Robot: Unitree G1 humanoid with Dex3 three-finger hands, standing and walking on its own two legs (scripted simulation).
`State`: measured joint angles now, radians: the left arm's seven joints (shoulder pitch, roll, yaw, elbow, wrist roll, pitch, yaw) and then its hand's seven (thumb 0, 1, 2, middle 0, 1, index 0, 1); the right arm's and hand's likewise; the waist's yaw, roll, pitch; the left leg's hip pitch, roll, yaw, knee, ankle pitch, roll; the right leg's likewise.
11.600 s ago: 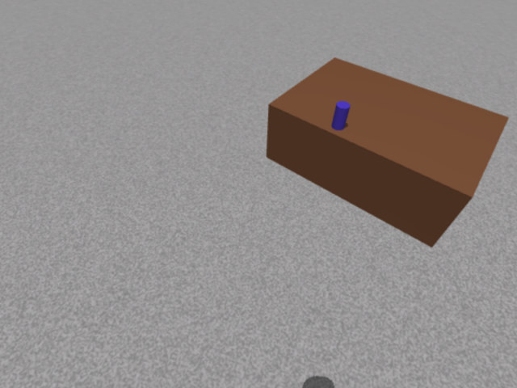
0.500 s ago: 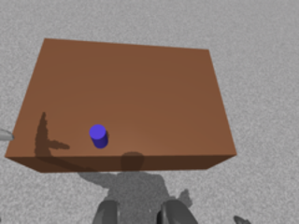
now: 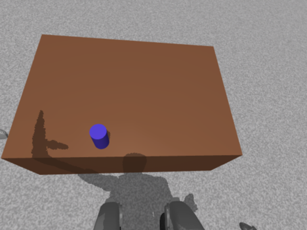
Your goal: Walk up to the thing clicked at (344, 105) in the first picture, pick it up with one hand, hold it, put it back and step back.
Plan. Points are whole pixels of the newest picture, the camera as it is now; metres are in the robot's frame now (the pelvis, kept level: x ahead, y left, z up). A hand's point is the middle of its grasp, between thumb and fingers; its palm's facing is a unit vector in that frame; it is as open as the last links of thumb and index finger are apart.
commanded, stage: go down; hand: left
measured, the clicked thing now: (100, 137) +0.44 +0.16 -0.27
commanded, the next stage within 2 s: none
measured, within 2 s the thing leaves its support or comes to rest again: neither
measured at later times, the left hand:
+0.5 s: hand out of the picture +0.39 +0.37 +0.03, palm faces +0.14 -0.99 -0.06, open 17.0 cm
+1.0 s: hand out of the picture +0.38 +0.37 +0.03, palm faces +0.15 -0.99 -0.04, open 17.0 cm
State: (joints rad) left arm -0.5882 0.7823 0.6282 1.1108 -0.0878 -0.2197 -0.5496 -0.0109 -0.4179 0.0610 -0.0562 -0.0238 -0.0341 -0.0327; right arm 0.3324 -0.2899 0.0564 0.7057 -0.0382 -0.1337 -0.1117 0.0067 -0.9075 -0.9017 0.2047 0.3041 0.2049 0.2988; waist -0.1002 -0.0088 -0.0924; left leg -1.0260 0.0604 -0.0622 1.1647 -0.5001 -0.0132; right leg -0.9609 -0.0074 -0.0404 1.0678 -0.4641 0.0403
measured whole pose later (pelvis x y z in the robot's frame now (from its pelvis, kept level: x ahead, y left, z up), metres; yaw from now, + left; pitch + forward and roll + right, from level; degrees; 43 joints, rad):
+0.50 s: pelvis +0.00 +0.00 +0.00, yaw +0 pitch +21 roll -5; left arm -0.58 0.79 0.64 1.10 -0.12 -0.25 -0.59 -0.01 -0.40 0.06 -0.06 -0.02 -0.03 -0.03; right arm 0.31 -0.29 0.06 0.71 -0.04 -0.14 -0.12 0.01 -0.91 -0.90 0.20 0.30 0.21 0.30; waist -0.09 -0.01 -0.10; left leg -1.06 0.06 -0.07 1.19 -0.51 -0.01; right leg -0.99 -0.01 -0.05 1.09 -0.47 0.04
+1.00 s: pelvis +0.00 +0.00 -0.01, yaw +0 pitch +21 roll -5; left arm -0.54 0.77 0.66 1.06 -0.16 -0.27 -0.62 -0.01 -0.41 0.05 -0.06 -0.03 -0.04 -0.03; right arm 0.30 -0.28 0.06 0.71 -0.03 -0.14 -0.13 0.01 -0.92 -0.90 0.21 0.30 0.21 0.30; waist -0.09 -0.01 -0.11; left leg -1.06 0.06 -0.07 1.20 -0.52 -0.01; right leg -0.99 -0.01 -0.05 1.10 -0.48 0.04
